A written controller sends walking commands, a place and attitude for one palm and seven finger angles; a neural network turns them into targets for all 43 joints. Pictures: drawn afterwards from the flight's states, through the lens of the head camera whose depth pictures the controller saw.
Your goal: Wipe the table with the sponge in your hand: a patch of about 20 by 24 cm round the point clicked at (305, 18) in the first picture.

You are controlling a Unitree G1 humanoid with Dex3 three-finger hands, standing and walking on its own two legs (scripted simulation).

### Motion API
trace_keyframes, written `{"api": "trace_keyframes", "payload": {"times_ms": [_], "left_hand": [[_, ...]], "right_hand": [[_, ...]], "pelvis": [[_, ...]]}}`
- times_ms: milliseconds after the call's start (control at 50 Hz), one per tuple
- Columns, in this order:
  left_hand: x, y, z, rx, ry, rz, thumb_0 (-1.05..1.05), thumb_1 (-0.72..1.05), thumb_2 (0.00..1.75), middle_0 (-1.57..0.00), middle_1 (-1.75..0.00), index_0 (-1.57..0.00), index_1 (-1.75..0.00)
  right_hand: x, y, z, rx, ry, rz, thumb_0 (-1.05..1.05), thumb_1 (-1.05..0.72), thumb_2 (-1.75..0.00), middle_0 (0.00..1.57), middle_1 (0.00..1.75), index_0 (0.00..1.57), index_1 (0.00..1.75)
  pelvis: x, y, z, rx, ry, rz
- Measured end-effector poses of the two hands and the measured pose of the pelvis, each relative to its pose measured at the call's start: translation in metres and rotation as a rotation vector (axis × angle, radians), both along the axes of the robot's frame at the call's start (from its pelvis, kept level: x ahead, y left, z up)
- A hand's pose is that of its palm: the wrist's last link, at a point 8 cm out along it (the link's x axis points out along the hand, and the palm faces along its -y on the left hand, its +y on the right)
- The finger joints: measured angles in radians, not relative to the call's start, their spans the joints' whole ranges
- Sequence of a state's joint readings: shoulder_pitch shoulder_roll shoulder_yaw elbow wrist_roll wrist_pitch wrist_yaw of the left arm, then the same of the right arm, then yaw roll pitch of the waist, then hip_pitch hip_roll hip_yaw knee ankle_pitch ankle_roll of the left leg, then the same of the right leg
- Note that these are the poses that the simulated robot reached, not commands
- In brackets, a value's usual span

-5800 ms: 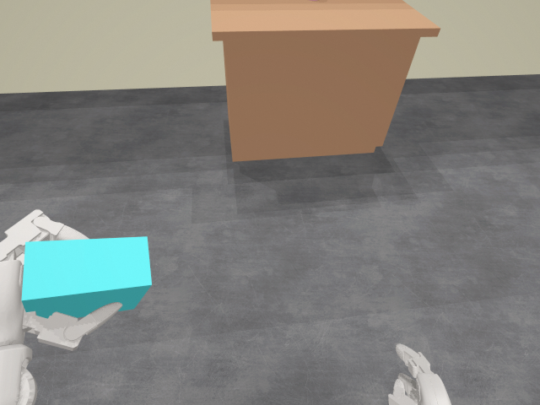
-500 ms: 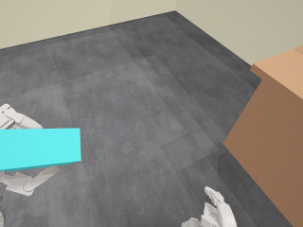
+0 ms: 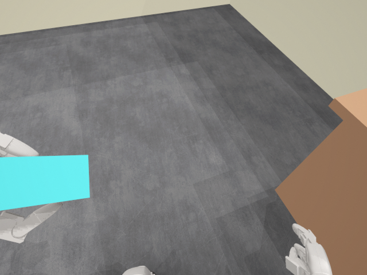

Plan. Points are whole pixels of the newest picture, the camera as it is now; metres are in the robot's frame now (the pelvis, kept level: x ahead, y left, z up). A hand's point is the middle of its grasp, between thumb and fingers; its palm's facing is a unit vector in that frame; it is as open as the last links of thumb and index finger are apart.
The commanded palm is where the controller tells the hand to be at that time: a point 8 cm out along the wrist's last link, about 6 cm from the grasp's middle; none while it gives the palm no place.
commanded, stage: turn to face it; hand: left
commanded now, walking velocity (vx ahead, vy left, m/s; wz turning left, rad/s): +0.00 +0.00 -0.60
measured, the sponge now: (48, 181) +0.22 +0.21 +0.18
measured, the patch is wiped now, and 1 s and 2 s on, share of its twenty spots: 0.00 0.00 0.00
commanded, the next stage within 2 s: none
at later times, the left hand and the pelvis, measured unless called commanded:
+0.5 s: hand (125, 161) +0.26 +0.12 +0.17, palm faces +0.17 -0.84 -0.52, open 10.0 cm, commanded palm +0.21 +0.17 +0.19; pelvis -0.01 -0.06 +0.00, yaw -13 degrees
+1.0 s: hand (163, 193) +0.21 +0.05 +0.19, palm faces +0.00 -0.90 -0.43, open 10.0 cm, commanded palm +0.18 +0.11 +0.19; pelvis -0.09 -0.06 +0.01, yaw -29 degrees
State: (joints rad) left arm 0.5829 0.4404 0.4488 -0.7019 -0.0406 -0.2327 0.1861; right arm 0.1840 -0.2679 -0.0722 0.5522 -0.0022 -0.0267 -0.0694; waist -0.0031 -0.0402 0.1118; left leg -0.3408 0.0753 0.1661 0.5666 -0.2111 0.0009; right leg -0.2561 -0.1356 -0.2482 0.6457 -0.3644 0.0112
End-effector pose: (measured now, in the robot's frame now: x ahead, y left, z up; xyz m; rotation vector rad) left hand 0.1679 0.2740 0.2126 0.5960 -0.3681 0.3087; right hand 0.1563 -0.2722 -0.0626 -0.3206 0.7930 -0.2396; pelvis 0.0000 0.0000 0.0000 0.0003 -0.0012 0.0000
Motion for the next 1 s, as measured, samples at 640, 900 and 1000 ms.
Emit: {"api": "trace_keyframes", "payload": {"times_ms": [640, 900, 1000], "left_hand": [[0.062, -0.158, -0.013, 0.011, 0.187, -0.302, 0.00, -0.49, 1.02, -0.74, -1.36, -0.74, -1.36], [0.031, -0.169, 0.009, -0.026, 0.064, -0.365, 0.00, -0.49, 1.02, -0.74, -1.36, -0.75, -1.36], [0.020, -0.170, -0.008, -0.087, 0.100, -0.396, 0.00, -0.49, 1.02, -0.74, -1.36, -0.75, -1.36]], "right_hand": [[-0.112, -0.102, -0.025, 0.139, 0.024, -0.292, 0.01, -0.91, -0.90, 0.19, 0.30, 0.20, 0.30], [-0.193, -0.099, -0.015, 0.173, -0.004, -0.412, 0.01, -0.91, -0.90, 0.19, 0.30, 0.20, 0.30], [-0.215, -0.077, -0.013, 0.189, 0.004, -0.410, 0.01, -0.91, -0.90, 0.19, 0.30, 0.20, 0.30]], "pelvis": [[-0.031, -0.076, 0.007, 0.049, -0.004, -0.311], [-0.071, -0.072, 0.013, 0.075, 0.011, -0.455], [-0.091, -0.062, 0.014, 0.083, 0.030, -0.506]]}}
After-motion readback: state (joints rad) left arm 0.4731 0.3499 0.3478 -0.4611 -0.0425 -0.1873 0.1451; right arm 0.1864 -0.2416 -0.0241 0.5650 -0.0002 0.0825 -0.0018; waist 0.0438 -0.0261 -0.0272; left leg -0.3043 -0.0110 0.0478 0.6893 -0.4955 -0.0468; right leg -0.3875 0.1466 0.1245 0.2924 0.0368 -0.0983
